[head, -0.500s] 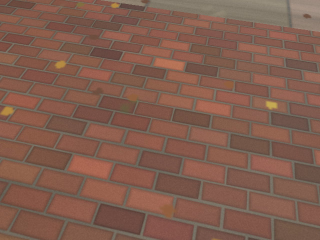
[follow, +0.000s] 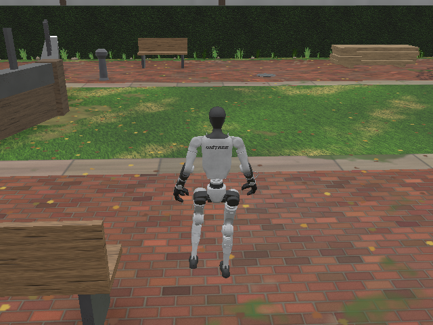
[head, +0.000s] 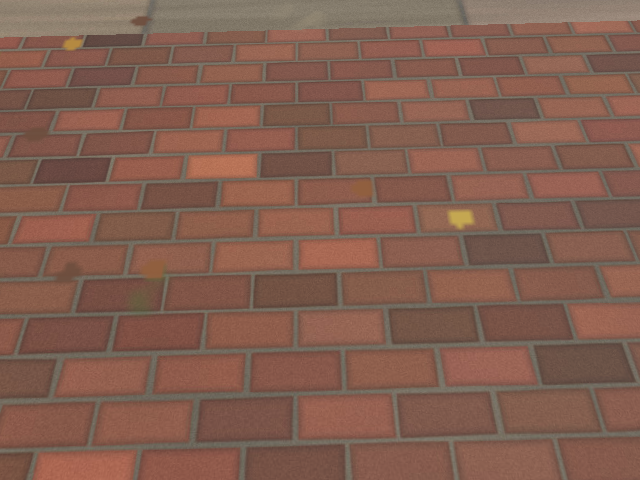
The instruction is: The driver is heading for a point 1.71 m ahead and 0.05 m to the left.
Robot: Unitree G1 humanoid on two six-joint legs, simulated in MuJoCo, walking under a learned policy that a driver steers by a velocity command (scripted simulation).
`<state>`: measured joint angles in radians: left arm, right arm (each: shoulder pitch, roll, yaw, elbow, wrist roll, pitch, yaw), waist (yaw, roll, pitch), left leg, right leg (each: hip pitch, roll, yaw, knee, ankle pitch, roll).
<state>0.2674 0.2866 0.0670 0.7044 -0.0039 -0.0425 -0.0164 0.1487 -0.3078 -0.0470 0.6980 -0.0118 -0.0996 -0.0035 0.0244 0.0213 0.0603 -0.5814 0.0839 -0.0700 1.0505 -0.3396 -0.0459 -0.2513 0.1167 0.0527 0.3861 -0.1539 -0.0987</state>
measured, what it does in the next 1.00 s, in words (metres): walks ahead: left foot, then right foot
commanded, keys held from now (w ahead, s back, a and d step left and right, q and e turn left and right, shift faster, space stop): e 0.12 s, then no key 0.88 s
